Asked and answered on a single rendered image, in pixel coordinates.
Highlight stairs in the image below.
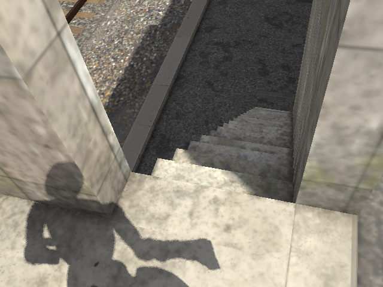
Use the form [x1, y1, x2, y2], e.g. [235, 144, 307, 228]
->
[151, 107, 295, 203]

